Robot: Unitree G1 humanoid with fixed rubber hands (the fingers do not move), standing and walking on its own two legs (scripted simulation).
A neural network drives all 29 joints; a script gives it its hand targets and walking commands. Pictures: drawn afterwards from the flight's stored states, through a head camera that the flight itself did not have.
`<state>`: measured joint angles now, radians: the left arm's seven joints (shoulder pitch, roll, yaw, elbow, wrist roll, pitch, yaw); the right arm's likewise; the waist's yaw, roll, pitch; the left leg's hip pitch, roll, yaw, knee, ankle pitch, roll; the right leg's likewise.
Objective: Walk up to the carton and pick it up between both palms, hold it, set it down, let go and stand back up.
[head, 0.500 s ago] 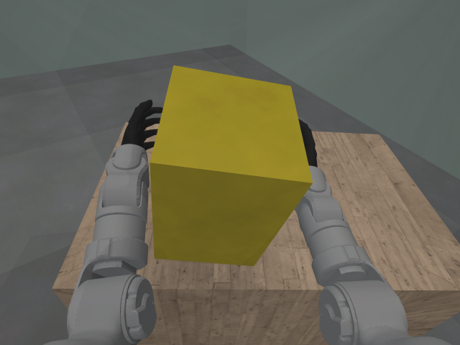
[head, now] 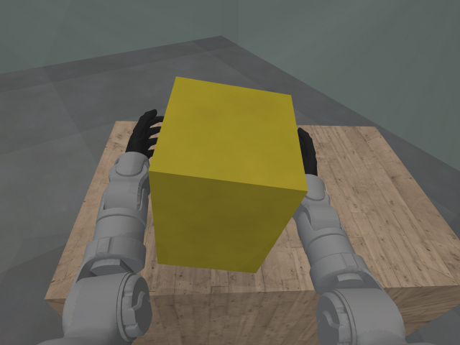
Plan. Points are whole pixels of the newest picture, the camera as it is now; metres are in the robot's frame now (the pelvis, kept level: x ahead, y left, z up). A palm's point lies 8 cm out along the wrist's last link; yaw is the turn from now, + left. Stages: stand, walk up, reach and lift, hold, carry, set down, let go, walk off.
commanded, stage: set down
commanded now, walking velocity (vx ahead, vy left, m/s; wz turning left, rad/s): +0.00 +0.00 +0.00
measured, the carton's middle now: (220, 184) +0.39 -0.04 +0.09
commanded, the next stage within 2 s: none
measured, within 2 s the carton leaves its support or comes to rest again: rests again in 1.58 s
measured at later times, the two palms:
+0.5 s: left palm (152, 155) +0.44 +0.08 +0.13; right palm (308, 183) +0.35 -0.20 +0.11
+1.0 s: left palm (157, 164) +0.45 +0.07 +0.10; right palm (307, 194) +0.35 -0.20 +0.08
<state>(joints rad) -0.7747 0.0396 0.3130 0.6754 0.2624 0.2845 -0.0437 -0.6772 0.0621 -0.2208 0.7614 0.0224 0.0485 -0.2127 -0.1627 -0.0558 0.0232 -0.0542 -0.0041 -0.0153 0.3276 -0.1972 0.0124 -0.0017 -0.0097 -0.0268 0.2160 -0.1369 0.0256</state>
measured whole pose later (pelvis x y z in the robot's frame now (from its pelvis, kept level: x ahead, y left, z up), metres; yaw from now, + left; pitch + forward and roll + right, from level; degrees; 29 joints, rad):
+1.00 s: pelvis +0.01 +0.00 +0.00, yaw -1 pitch +3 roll -1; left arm -0.85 0.08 0.35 1.01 0.28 0.07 -0.07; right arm -0.64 0.16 -0.42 0.80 -0.19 -0.04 -0.20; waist -0.19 -0.03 -0.04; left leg -0.20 0.00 0.01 0.33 -0.19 0.02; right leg -0.15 -0.01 -0.01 0.21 -0.12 0.03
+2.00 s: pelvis -0.01 +0.00 +0.00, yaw -1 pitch +8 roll -1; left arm -0.93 0.10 0.45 1.21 0.38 -0.13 -0.07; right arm -0.70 0.21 -0.66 0.94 -0.37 -0.28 -0.17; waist -0.18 -0.04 -0.04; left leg -0.32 0.00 0.01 0.34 -0.16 0.02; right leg -0.27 -0.01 -0.01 0.22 -0.09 0.02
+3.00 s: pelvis -0.01 +0.00 +0.00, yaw -1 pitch +8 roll -1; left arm -0.89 0.06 0.56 1.11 0.52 -0.12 -0.14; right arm -0.71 0.24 -0.77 0.94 -0.51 -0.40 -0.15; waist -0.15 -0.05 -0.01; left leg -0.31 0.00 -0.01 0.33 -0.15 0.01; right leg -0.26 -0.01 -0.03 0.23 -0.09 0.02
